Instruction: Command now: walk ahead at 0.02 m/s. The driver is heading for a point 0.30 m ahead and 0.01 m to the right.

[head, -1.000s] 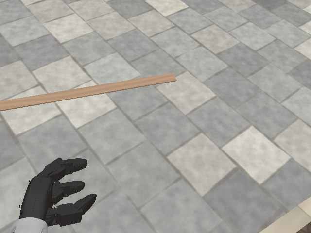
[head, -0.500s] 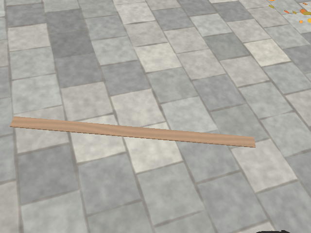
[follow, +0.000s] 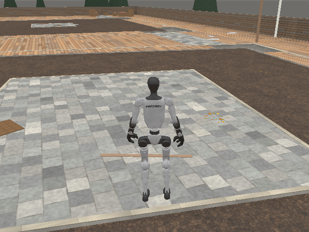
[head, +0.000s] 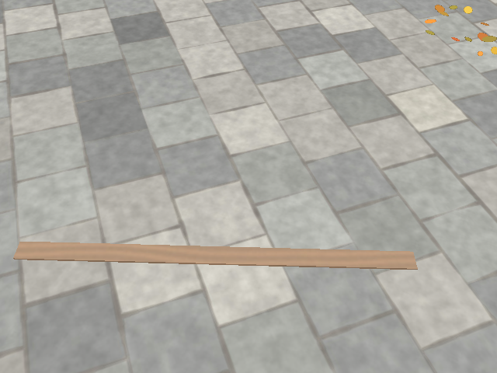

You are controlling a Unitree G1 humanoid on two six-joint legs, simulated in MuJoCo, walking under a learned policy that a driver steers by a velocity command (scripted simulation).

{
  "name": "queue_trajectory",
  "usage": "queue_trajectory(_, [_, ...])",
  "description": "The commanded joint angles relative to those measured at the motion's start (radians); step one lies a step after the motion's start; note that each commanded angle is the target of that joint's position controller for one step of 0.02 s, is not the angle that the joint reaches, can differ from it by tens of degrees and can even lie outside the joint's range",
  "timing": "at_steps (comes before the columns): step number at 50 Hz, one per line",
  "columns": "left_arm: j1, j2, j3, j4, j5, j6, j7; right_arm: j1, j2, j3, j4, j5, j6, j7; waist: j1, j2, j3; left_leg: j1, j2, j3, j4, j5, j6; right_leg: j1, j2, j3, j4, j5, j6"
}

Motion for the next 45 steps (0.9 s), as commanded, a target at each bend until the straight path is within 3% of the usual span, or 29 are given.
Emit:
queue_trajectory(1, [-0.025, 0.123, 0.027, -0.027, -0.001, -0.012, 0.004, -0.004, -0.121, -0.027, -0.011, 0.002, -0.002, -0.009, 0.003, 0.009, -0.094, 0.027, 0.083, -0.066, -0.047, 0.392, 0.02, 0.06, -0.049, 0.038, -0.035, 0.34, -0.04])
queue_trajectory(19, [0.026, 0.119, 0.023, 0.098, 0.002, 0.0, 0.026, -0.029, -0.115, -0.02, 0.114, 0.004, -0.01, -0.011, 0.006, 0.02, -0.046, -0.012, 0.088, -0.059, -0.094, 0.291, 0.02, 0.06, -0.022, 0.02, -0.071, 0.214, -0.026])
queue_trajectory(20, [0.054, 0.104, 0.02, 0.118, 0.001, 0.002, 0.026, 0.01, -0.11, -0.021, 0.132, 0.009, -0.009, -0.011, 0.001, 0.037, -0.086, 0.003, 0.081, -0.058, -0.117, 0.08, 0.032, 0.068, 0.009, -0.014, -0.05, 0.03, -0.025])
queue_trajectory(21, [0.046, 0.111, 0.025, 0.118, -0.01, 0.002, 0.025, 0.039, -0.145, -0.035, 0.137, 0.022, -0.007, -0.011, -0.017, 0.065, -0.053, -0.016, 0.093, -0.098, -0.149, -0.257, 0.066, 0.003, 0.042, -0.045, 0.011, -0.201, -0.032])
queue_trajectory(22, [-0.005, 0.119, 0.028, 0.096, -0.013, -0.004, 0.023, 0.072, -0.178, -0.047, 0.134, 0.028, -0.013, -0.009, -0.047, 0.102, 0.014, -0.034, 0.162, -0.21, -0.217, -0.51, 0.113, -0.126, 0.05, -0.044, 0.086, -0.319, -0.037])
queue_trajectory(23, [-0.066, 0.095, 0.022, 0.062, -0.026, -0.02, 0.018, 0.094, -0.219, -0.061, 0.13, 0.03, -0.029, -0.006, -0.067, 0.186, 0.08, -0.034, 0.281, -0.384, -0.322, -0.643, 0.177, -0.233, 0.052, -0.068, 0.205, -0.261, -0.04])
queue_trajectory(24, [-0.113, 0.089, 0.019, 0.036, -0.037, -0.039, 0.012, 0.083, -0.221, -0.065, 0.116, 0.029, -0.051, -0.006, -0.077, 0.214, 0.145, -0.041, 0.373, -0.506, -0.383, -0.603, 0.227, -0.332, -0.004, -0.017, 0.315, -0.197, -0.052])
queue_trajectory(25, [-0.123, 0.112, 0.028, 0.026, -0.045, -0.06, 0.004, 0.089, -0.185, -0.059, 0.106, 0.02, -0.076, -0.004, -0.078, 0.18, 0.156, 0.029, 0.408, -0.542, -0.394, -0.504, 0.246, -0.449, -0.044, 0.034, 0.422, -0.211, -0.061])
queue_trajectory(26, [-0.075, 0.131, 0.04, 0.046, -0.041, -0.075, -0.002, 0.109, -0.155, -0.054, 0.111, 0.018, -0.089, -0.003, -0.061, 0.129, 0.122, 0.126, 0.393, -0.51, -0.363, -0.404, 0.239, -0.519, -0.064, 0.053, 0.481, -0.223, -0.069])
queue_trajectory(28, [-0.057, 0.116, 0.041, 0.052, -0.033, -0.098, -0.019, 0.1, -0.13, -0.046, 0.1, 0.031, -0.09, -0.004, -0.044, 0.099, 0.093, 0.183, 0.33, -0.351, -0.308, -0.106, 0.193, -0.503, -0.088, 0.034, 0.367, -0.191, -0.061])
queue_trajectory(29, [-0.075, 0.097, 0.036, 0.05, -0.027, -0.103, -0.025, 0.087, -0.128, -0.043, 0.096, 0.028, -0.081, -0.005, -0.043, 0.103, 0.075, 0.147, 0.281, -0.258, -0.282, 0.053, 0.165, -0.412, -0.07, -0.005, 0.274, -0.165, -0.045])
queue_trajectory(31, [-0.036, 0.065, 0.029, 0.069, -0.025, -0.094, -0.029, 0.083, -0.166, -0.05, 0.096, 0.02, -0.058, -0.004, -0.018, 0.128, 0.021, 0.016, 0.22, -0.139, -0.216, 0.27, 0.133, -0.168, -0.002, -0.092, 0.141, -0.022, -0.015])
queue_trajectory(33, [0.082, 0.093, 0.044, 0.117, -0.025, -0.071, -0.017, 0.093, -0.17, -0.049, 0.098, 0.022, -0.047, -0.002, 0.033, 0.109, -0.028, -0.087, 0.196, -0.117, -0.14, 0.37, 0.1, 0.067, 0.051, -0.109, 0.045, 0.145, -0.012])
queue_trajectory(34, [0.14, 0.12, 0.056, 0.129, -0.022, -0.059, -0.004, 0.087, -0.149, -0.041, 0.098, 0.02, -0.05, -0.004, 0.069, 0.08, -0.049, -0.113, 0.163, -0.087, -0.06, 0.395, 0.061, 0.151, 0.03, -0.077, -0.001, 0.176, -0.027])
queue_trajectory(35, [0.194, 0.192, 0.07, 0.126, -0.012, -0.052, 0.008, 0.096, -0.092, -0.022, 0.086, 0.001, -0.056, -0.007, 0.08, -0.06, -0.099, -0.166, 0.086, -0.02, 0.12, 0.235, -0.006, 0.241, -0.119, 0.093, -0.047, 0.357, -0.064])
queue_trajectory(36, [0.256, 0.271, 0.078, 0.139, 0.005, -0.041, 0.007, 0.158, -0.025, -0.007, 0.081, -0.007, -0.061, -0.018, 0.068, -0.292, -0.188, -0.292, -0.013, 0.052, 0.366, -0.203, -0.076, 0.335, -0.342, 0.381, -0.121, 0.538, -0.222])
queue_trajectory(37, [0.265, 0.201, 0.058, 0.155, 0.0, -0.048, -0.002, 0.164, -0.072, -0.021, 0.086, 0.004, -0.056, -0.018, 0.059, -0.228, -0.195, -0.29, 0.016, -0.028, 0.54, -0.37, -0.092, 0.281, -0.378, 0.489, -0.172, 0.465, -0.288])
queue_trajectory(38, [0.193, 0.18, 0.05, 0.137, -0.008, -0.058, -0.008, 0.148, -0.107, -0.032, 0.088, 0.025, -0.05, -0.018, 0.039, -0.148, -0.115, -0.335, 0.049, -0.042, 0.634, -0.344, -0.087, 0.208, -0.356, 0.412, -0.168, 0.413, -0.275])
queue_trajectory(40, [0.067, 0.129, 0.03, 0.101, 0.001, -0.071, -0.014, 0.124, -0.079, -0.032, 0.103, 0.023, -0.035, -0.023, -0.001, -0.073, -0.052, -0.318, 0.113, -0.034, 0.607, -0.226, -0.083, 0.092, -0.271, 0.247, -0.173, 0.451, -0.226])
queue_trajectory(41, [0.035, 0.101, 0.02, 0.097, 0.008, -0.072, -0.013, 0.12, -0.071, -0.033, 0.105, 0.018, -0.029, -0.026, -0.02, -0.076, -0.044, -0.261, 0.133, -0.033, 0.54, -0.181, -0.086, 0.042, -0.232, 0.178, -0.179, 0.502, -0.21])
queue_trajectory(43, [0.042, 0.095, 0.017, 0.111, 0.014, -0.064, -0.007, 0.113, -0.036, -0.023, 0.106, 0.015, -0.028, -0.028, -0.029, -0.098, -0.06, -0.177, 0.127, -0.002, 0.366, -0.145, -0.099, 0.023, -0.183, 0.101, -0.167, 0.587, -0.206])
queue_trajectory(45, [0.053, 0.123, 0.023, 0.116, 0.007, -0.052, 0.002, 0.078, -0.032, -0.017, 0.099, 0.012, -0.025, -0.03, -0.017, -0.09, -0.086, -0.116, 0.11, 0.022, 0.209, -0.106, -0.106, 0.041, -0.174, 0.094, -0.152, 0.596, -0.22])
